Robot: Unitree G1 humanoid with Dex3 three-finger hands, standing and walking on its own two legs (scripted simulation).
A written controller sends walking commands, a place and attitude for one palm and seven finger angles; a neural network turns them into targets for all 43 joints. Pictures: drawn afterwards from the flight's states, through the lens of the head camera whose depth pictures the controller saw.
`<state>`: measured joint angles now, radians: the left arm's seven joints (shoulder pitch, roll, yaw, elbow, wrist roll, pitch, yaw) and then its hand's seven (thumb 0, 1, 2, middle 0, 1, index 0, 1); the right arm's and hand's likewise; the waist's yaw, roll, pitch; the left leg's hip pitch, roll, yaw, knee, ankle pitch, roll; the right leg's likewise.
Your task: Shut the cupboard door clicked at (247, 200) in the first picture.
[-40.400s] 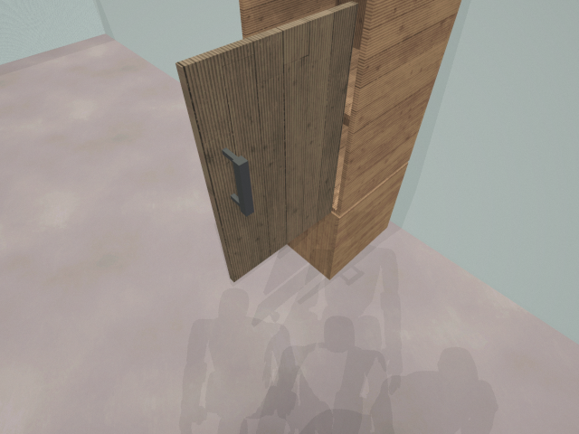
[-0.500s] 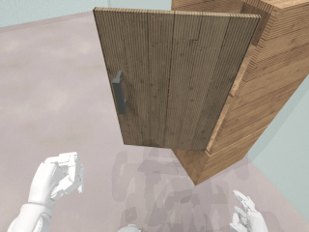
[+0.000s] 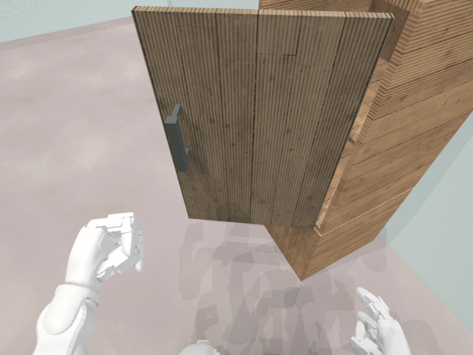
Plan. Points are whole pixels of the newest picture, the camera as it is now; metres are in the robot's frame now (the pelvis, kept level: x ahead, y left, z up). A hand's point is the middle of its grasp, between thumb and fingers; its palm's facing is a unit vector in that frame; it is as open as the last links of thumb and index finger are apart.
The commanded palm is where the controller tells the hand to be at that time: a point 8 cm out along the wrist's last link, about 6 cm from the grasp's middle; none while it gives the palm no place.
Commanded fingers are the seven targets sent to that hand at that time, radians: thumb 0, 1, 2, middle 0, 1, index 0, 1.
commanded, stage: bring the fist close to the handle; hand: left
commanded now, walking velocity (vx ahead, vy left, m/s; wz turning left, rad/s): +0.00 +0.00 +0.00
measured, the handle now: (180, 139) +0.50 +0.15 +0.07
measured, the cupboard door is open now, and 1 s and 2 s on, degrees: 57 57 45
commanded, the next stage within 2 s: push the door shut along its arc in 1.16 s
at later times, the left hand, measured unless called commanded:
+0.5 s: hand (169, 199) +0.35 +0.14 +0.08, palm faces -0.07 -1.00 -0.03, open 3.1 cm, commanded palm +0.34 +0.19 +0.08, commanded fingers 0.00 0.90 0.90 -1.30 -1.50 -1.30 -1.50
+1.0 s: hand (185, 175) +0.40 +0.12 +0.08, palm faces -0.04 -1.00 -0.02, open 3.1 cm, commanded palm +0.38 +0.17 +0.08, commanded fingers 0.00 0.90 0.90 -1.30 -1.50 -1.30 -1.50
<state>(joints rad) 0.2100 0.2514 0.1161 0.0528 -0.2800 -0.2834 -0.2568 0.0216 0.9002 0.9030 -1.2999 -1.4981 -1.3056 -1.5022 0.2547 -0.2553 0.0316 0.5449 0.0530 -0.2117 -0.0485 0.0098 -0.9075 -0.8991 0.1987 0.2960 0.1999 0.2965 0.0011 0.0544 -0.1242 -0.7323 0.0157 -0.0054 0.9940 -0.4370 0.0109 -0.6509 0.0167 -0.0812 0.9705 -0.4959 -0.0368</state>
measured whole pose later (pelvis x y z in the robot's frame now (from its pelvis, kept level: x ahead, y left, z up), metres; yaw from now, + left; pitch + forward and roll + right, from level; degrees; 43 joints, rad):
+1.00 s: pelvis +0.00 +0.00 +0.00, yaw -3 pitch +12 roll +0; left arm -0.44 0.21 0.15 0.71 -0.16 -0.36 -0.07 0.02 0.90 0.90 -1.30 -1.50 -1.30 -1.50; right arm 0.32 -0.25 0.00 0.63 0.04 -0.03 0.01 0.01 -0.91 -0.90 0.20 0.30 0.20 0.30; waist -0.06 0.03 -0.13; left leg -0.75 0.03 0.05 0.94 -0.41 0.02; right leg -0.71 0.02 -0.03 0.95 -0.46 -0.03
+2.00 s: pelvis -0.02 +0.01 -0.02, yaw -2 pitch +20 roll -2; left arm -0.97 0.43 0.23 1.19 -0.13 -0.35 -0.29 0.02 0.89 0.90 -1.32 -1.50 -1.35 -1.50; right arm 0.40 -0.28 0.01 0.67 0.03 -0.02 0.01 0.00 -0.91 -0.90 0.20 0.30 0.20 0.30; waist -0.16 0.04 -0.13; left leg -1.02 0.03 0.01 1.09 -0.43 0.03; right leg -0.94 0.03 -0.06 1.06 -0.47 -0.03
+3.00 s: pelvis -0.01 +0.01 -0.05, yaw -4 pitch +29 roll -4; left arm -1.43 0.59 0.20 1.39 -0.02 -0.18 -0.38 0.00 0.86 0.93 -1.30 -1.50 -1.31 -1.50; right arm 0.45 -0.26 0.04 0.70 -0.02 -0.05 0.00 0.00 -0.91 -0.90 0.20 0.30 0.20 0.30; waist -0.28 0.07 -0.10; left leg -1.25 0.06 -0.01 1.22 -0.47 0.02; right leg -1.16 0.06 -0.08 1.16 -0.50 -0.04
